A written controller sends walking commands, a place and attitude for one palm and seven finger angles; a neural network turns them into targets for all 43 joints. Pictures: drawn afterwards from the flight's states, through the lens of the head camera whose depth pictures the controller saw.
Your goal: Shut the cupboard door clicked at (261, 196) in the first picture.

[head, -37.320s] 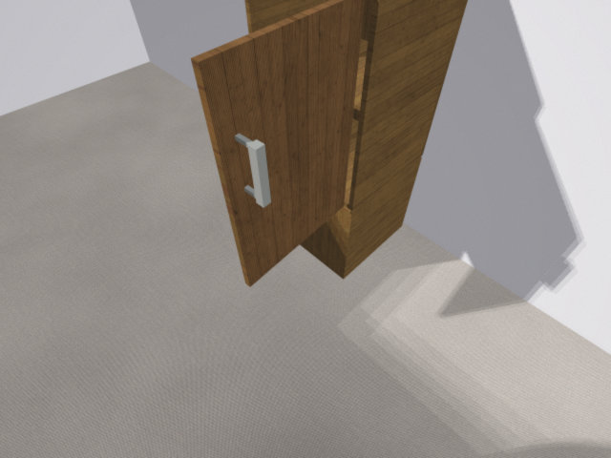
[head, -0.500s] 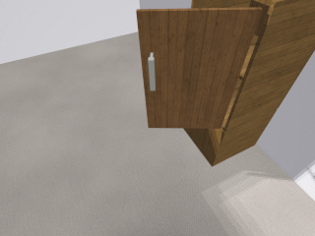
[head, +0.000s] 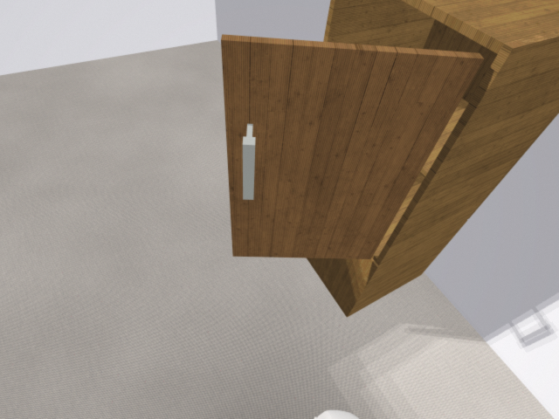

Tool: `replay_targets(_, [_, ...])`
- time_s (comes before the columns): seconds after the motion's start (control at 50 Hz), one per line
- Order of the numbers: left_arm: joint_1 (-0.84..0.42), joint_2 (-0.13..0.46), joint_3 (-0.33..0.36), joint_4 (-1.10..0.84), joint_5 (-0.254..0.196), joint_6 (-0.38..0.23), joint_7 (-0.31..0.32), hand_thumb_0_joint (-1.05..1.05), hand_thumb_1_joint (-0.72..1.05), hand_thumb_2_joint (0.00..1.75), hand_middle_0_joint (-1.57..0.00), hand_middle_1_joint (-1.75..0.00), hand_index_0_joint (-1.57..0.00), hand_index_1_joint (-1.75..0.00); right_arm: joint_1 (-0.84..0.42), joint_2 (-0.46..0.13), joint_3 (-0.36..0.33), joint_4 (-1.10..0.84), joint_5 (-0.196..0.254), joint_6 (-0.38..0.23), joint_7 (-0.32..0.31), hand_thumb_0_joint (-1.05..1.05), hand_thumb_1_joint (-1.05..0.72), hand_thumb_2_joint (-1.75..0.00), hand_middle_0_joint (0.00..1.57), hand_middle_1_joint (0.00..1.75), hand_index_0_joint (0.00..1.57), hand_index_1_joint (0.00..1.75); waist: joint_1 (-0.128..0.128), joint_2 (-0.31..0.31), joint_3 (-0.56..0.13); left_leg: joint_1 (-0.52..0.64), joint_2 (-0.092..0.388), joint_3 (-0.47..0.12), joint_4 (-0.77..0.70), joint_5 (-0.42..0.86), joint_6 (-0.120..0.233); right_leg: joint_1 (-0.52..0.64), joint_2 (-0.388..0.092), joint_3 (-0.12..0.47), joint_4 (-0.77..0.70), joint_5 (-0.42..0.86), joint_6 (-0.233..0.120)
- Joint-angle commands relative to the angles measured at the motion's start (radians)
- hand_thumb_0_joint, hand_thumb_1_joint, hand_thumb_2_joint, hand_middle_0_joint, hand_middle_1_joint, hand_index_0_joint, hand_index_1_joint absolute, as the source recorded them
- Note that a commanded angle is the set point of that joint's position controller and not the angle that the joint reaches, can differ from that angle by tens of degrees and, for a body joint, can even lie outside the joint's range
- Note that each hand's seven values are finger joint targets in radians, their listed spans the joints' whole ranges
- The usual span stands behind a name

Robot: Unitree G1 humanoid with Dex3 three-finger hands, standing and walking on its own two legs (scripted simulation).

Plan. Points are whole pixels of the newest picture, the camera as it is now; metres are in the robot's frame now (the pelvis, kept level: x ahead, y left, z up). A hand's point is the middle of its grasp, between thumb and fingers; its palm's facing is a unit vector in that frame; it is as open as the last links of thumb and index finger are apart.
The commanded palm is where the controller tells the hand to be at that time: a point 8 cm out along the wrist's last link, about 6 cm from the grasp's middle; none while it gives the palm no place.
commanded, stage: take the last steps up to it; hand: left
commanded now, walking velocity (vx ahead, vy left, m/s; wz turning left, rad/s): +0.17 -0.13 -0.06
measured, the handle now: (249, 163) +0.53 +0.09 +0.03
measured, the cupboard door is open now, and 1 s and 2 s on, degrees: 62 62 62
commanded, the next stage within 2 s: come to a stop and stand still in 0.08 s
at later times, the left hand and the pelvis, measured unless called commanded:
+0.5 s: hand (230, 377) +0.21 +0.09 -0.16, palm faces +0.00 -0.98 -0.22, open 7.2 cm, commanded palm none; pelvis +0.10 -0.08 +0.00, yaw +0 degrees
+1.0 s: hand out of the picture +0.05 +0.20 -0.18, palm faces +0.05 -0.97 -0.22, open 7.4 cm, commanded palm none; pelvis +0.05 -0.01 +0.00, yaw -1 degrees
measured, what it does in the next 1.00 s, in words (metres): steps on the spot: right foot, then left foot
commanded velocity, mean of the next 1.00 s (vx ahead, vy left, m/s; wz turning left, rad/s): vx -0.07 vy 0.06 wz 0.00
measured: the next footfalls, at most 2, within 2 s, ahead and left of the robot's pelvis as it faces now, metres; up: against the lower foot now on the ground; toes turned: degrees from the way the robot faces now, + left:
right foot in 0.28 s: +0.21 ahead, -0.21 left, +0.00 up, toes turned -7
left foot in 0.72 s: +0.10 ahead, +0.07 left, +0.00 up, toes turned +3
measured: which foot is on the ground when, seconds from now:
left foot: down 0.00-0.28, up 0.30-0.70, down 0.72-1.00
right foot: up 0.00-0.26, down 0.28-0.72, up 0.74-1.00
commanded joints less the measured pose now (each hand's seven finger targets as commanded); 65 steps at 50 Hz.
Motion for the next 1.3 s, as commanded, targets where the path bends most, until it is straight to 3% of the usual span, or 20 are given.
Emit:
replay_targets(0.0, [0.013, 0.022, 0.007, -0.073, -0.006, -0.007, -0.006, 0.0, 0.9, 0.9, -0.2, -0.3, -0.2, -0.3, 0.122, -0.173, -0.044, 0.007, 0.003, -0.012, -0.015, 0.0, -0.9, -0.9, 0.2, 0.3, 0.2, 0.3, -0.001, 0.145, -0.013, 0.094, 0.244, -0.167, -0.289, 0.282, 0.078, -0.115, -0.064, 0.024, -0.06, 0.106, 0.033])
replay_targets(0.14, [-0.108, 0.027, -0.003, -0.125, -0.009, -0.009, -0.008, 0.0, 0.9, 0.9, -0.2, -0.3, -0.2, -0.3, 0.119, -0.185, -0.069, 0.027, -0.002, 0.013, 0.005, 0.0, -0.9, -0.9, 0.2, 0.3, 0.2, 0.3, -0.016, 0.18, 0.048, 0.052, 0.233, -0.098, -0.288, 0.15, 0.087, -0.025, -0.069, -0.059, -0.426, 0.164, 0.046])
replay_targets(0.22, [0.04, 0.057, -0.005, -0.073, -0.012, -0.045, 0.014, 0.0, 0.9, 0.9, -0.2, -0.3, -0.2, -0.3, 0.101, -0.158, -0.058, 0.042, 0.01, 0.027, 0.009, 0.0, -0.9, -0.9, 0.2, 0.3, 0.2, 0.3, 0.055, 0.119, -0.06, 0.05, 0.127, -0.02, -0.024, 0.274, 0.006, 0.286, -0.02, -0.085, -0.704, 0.338, 0.04])
replay_targets(0.26, [0.127, 0.202, 0.012, -0.035, -0.006, -0.073, 0.043, 0.0, 0.9, 0.9, -0.2, -0.3, -0.2, -0.3, 0.173, -0.043, -0.033, 0.041, 0.032, 0.037, 0.02, 0.0, -0.9, -0.9, 0.2, 0.3, 0.2, 0.3, 0.059, -0.244, -0.184, -0.136, -0.042, -0.007, 0.276, -0.32, -0.068, 0.521, -0.331, 0.243, -0.772, 0.935, -0.06])
replay_targets(0.28, [0.101, 0.218, 0.002, -0.049, -0.015, -0.071, 0.045, 0.0, 0.9, 0.9, -0.2, -0.3, -0.2, -0.3, 0.211, -0.067, -0.037, 0.044, 0.044, 0.059, 0.009, 0.0, -0.9, -0.9, 0.2, 0.3, 0.2, 0.3, 0.033, -0.171, -0.227, -0.038, -0.024, -0.109, 0.356, -0.427, -0.059, 0.426, -0.403, 0.23, -0.79, 1.0, -0.12])
replay_targets(0.34, [0.006, 0.177, 0.007, -0.069, -0.01, -0.054, 0.072, 0.0, 0.9, 0.9, -0.2, -0.3, -0.2, -0.3, 0.162, -0.102, -0.045, 0.049, 0.044, 0.081, -0.003, 0.0, -0.9, -0.9, 0.2, 0.3, 0.2, 0.3, 0.035, -0.289, -0.211, -0.174, -0.036, -0.173, 0.533, -0.368, -0.07, 0.477, -0.366, 0.203, -0.718, 1.213, -0.166])
replay_targets(0.46, [-0.061, 0.157, 0.023, -0.109, -0.007, -0.031, 0.085, 0.0, 0.9, 0.9, -0.2, -0.3, -0.2, -0.3, 0.044, -0.104, -0.061, 0.001, 0.025, 0.122, 0.018, 0.0, -0.9, -0.9, 0.2, 0.3, 0.2, 0.3, 0.03, -0.081, -0.158, -0.207, -0.069, -0.212, 0.656, -0.202, -0.088, 0.297, -0.353, 0.13, -0.795, 0.831, -0.165])
replay_targets(0.6, [-0.094, 0.184, 0.026, -0.147, 0.012, -0.022, 0.073, 0.0, 0.9, 0.9, -0.2, -0.3, -0.2, -0.3, -0.002, -0.103, -0.056, -0.054, 0.026, 0.105, 0.032, 0.0, -0.9, -0.9, 0.2, 0.3, 0.2, 0.3, 0.025, -0.167, -0.132, -0.095, -0.069, -0.176, 0.348, -0.206, -0.073, 0.196, -0.333, 0.139, -0.849, 0.419, -0.162])
replay_targets(0.66, [-0.119, 0.183, 0.025, -0.145, 0.005, -0.006, 0.063, 0.0, 0.9, 0.9, -0.2, -0.3, -0.2, -0.3, 0.092, -0.112, -0.052, -0.026, 0.028, 0.087, 0.03, 0.0, -0.9, -0.9, 0.2, 0.3, 0.2, 0.3, -0.024, -0.176, -0.127, 0.119, -0.084, -0.128, -0.011, -0.013, -0.061, 0.085, -0.264, 0.11, -0.777, 0.158, -0.078])
replay_targets(0.68, [-0.096, 0.145, 0.017, -0.152, -0.006, 0.003, 0.059, 0.0, 0.9, 0.9, -0.2, -0.3, -0.2, -0.3, 0.107, -0.157, -0.055, -0.026, 0.027, 0.076, 0.029, 0.0, -0.9, -0.9, 0.2, 0.3, 0.2, 0.3, -0.027, -0.007, -0.129, 0.182, -0.036, -0.202, -0.126, 0.003, -0.053, 0.011, -0.191, 0.069, -0.668, 0.033, -0.031])
replay_targets(0.7, [-0.067, 0.085, 0.005, -0.163, -0.018, 0.015, 0.054, 0.0, 0.9, 0.9, -0.2, -0.3, -0.2, -0.3, 0.066, -0.243, -0.07, -0.055, 0.014, 0.07, 0.026, 0.0, -0.9, -0.9, 0.2, 0.3, 0.2, 0.3, -0.014, 0.3, -0.082, 0.083, 0.176, -0.462, -0.267, 0.006, 0.012, -0.059, -0.05, -0.04, -0.495, -0.126, 0.043])
replay_targets(0.72, [-0.098, 0.084, 0.002, -0.168, -0.016, 0.029, 0.058, 0.0, 0.9, 0.9, -0.2, -0.3, -0.2, -0.3, -0.02, -0.284, -0.073, -0.094, 0.007, 0.079, 0.015, 0.0, -0.9, -0.9, 0.2, 0.3, 0.2, 0.3, -0.015, 0.342, -0.008, -0.13, 0.257, -0.503, -0.331, 0.025, 0.081, 0.009, -0.015, 0.018, -0.362, -0.189, 0.046])
replay_targets(0.74, [-0.092, 0.097, 0.01, -0.162, -0.017, 0.035, 0.053, 0.0, 0.9, 0.9, -0.2, -0.3, -0.2, -0.3, -0.094, -0.256, -0.059, -0.112, 0.003, 0.079, 0.001, 0.0, -0.9, -0.9, 0.2, 0.3, 0.2, 0.3, 0.021, 0.225, 0.035, -0.215, 0.223, -0.408, -0.331, 0.05, 0.106, 0.073, -0.028, 0.065, -0.291, -0.137, 0.035])
replay_targets(0.76, [-0.052, 0.088, 0.01, -0.143, -0.008, 0.041, 0.053, 0.0, 0.9, 0.9, -0.2, -0.3, -0.2, -0.3, -0.115, -0.233, -0.053, -0.106, 0.001, 0.068, -0.005, 0.0, -0.9, -0.9, 0.2, 0.3, 0.2, 0.3, 0.041, 0.301, 0.011, -0.16, 0.181, -0.39, -0.304, 0.141, 0.093, 0.043, -0.013, 0.068, -0.217, -0.113, 0.038])
replay_targets(0.82, [-0.007, 0.105, 0.01, -0.097, -0.014, 0.032, 0.05, 0.0, 0.9, 0.9, -0.2, -0.3, -0.2, -0.3, -0.1, -0.188, -0.029, -0.089, 0.013, 0.058, -0.012, 0.0, -0.9, -0.9, 0.2, 0.3, 0.2, 0.3, 0.051, 0.193, -0.007, -0.028, 0.116, -0.297, -0.245, 0.265, 0.074, 0.009, 0.005, 0.089, -0.146, -0.039, 0.044])
replay_targets(0.96, [-0.017, 0.056, -0.027, -0.071, -0.021, 0.007, 0.053, 0.0, 0.9, 0.9, -0.2, -0.3, -0.2, -0.3, 0.029, -0.159, -0.035, 0.0, 0.022, 0.046, -0.018, 0.0, -0.9, -0.9, 0.2, 0.3, 0.2, 0.3, -0.002, 0.133, -0.092, 0.205, 0.164, -0.348, -0.211, 0.439, 0.147, 0.113, -0.015, 0.032, -0.489, -0.099, 0.045])
replay_targets(1.06, [0.097, 0.06, -0.036, 0.01, -0.02, -0.015, 0.069, 0.0, 0.9, 0.9, -0.2, -0.3, -0.2, -0.3, 0.026, -0.114, -0.025, 0.042, 0.042, 0.042, -0.009, 0.0, -0.9, -0.9, 0.2, 0.3, 0.2, 0.3, 0.022, 0.022, -0.084, 0.04, 0.046, -0.305, -0.172, 0.232, 0.033, 0.386, -0.066, 0.112, -0.857, 0.215, -0.004])
replay_targets(1.1, [0.069, 0.075, -0.044, 0.012, -0.023, -0.024, 0.068, 0.0, 0.9, 0.9, -0.2, -0.3, -0.2, -0.3, 0.03, -0.097, -0.016, 0.057, 0.04, 0.041, 0.0, 0.0, -0.9, -0.9, 0.2, 0.3, 0.2, 0.3, -0.003, 0.0, -0.028, 0.089, -0.02, -0.251, -0.182, 0.129, -0.013, 0.268, -0.139, 0.151, -0.873, 0.174, -0.046])
replay_targets(1.16, [0.074, 0.04, -0.05, 0.029, -0.025, -0.037, 0.071, 0.0, 0.9, 0.9, -0.2, -0.3, -0.2, -0.3, 0.063, -0.105, -0.016, 0.097, 0.032, 0.036, -0.001, 0.0, -0.9, -0.9, 0.2, 0.3, 0.2, 0.3, -0.001, -0.108, -0.076, 0.156, 0.002, -0.234, -0.162, 0.267, 0.003, 0.292, -0.095, 0.114, -0.845, 0.28, -0.027])
replay_targets(1.28, [0.069, 0.024, -0.056, 0.041, -0.024, -0.021, 0.071, 0.0, 0.9, 0.9, -0.2, -0.3, -0.2, -0.3, 0.084, -0.093, -0.007, 0.142, 0.029, 0.055, 0.001, 0.0, -0.9, -0.9, 0.2, 0.3, 0.2, 0.3, -0.001, -0.002, 0.109, 0.071, -0.008, -0.249, -0.247, -0.012, -0.004, 0.179, -0.079, 0.122, -0.9, -0.001, -0.02])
